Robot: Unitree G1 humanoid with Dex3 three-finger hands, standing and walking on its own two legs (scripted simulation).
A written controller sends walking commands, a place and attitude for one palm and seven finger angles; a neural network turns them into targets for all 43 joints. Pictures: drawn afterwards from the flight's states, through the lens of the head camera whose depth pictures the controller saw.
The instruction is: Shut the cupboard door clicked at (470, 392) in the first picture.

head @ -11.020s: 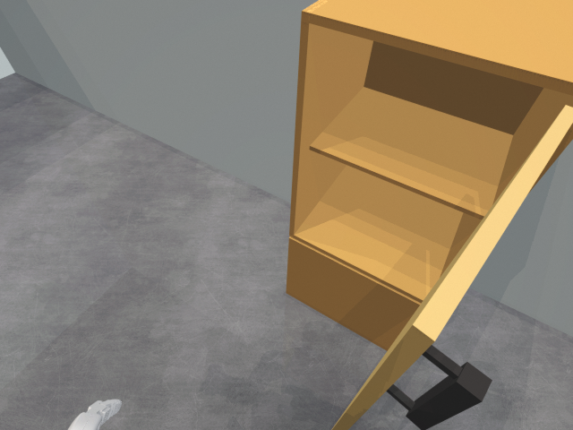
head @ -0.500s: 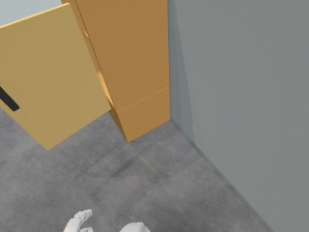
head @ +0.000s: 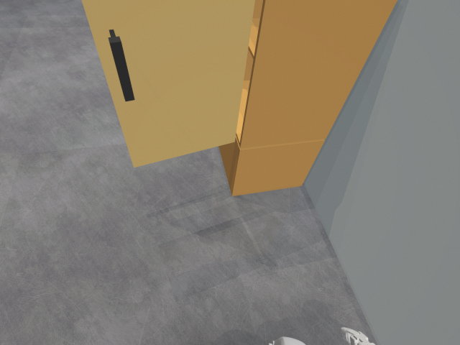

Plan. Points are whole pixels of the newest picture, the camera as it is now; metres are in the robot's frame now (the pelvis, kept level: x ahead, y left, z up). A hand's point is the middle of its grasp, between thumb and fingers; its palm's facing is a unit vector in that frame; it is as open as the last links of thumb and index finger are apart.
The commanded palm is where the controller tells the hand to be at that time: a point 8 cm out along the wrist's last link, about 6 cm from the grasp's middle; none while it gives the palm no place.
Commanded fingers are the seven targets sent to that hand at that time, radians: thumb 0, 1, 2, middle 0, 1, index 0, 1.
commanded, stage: take the last steps up to it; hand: left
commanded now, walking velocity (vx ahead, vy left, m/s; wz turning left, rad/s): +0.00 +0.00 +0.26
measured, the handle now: (121, 66) +0.68 +0.35 +0.06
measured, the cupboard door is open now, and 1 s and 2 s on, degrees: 100 100 100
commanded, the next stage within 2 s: come to a stop and stand still in 1.38 s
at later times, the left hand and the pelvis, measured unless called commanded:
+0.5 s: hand out of the picture +0.00 +0.16 -0.15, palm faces +0.20 -0.95 -0.25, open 7.4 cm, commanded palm none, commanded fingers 0.00 0.90 0.90 -0.20 -0.30 -0.20 -0.30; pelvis +0.01 -0.02 +0.01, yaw +7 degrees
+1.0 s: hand out of the picture +0.04 +0.28 -0.18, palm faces +0.26 -0.95 -0.17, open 7.4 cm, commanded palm none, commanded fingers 0.00 0.90 0.90 -0.20 -0.30 -0.20 -0.30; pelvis +0.14 +0.12 -0.01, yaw +9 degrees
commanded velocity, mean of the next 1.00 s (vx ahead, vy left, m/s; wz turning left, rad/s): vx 0.28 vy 0.08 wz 0.08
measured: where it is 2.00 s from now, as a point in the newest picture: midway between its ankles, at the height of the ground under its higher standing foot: (182, 307)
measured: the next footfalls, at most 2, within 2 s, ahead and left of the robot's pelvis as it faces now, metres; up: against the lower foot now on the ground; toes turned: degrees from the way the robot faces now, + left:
right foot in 0.34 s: +0.04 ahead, -0.13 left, +0.00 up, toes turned -1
left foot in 0.84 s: +0.19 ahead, +0.23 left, +0.00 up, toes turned +18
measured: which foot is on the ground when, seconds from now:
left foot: down 0.00-0.34, up 0.36-0.82, down 0.84-1.00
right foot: up 0.00-0.32, down 0.34-0.84, up 0.86-1.00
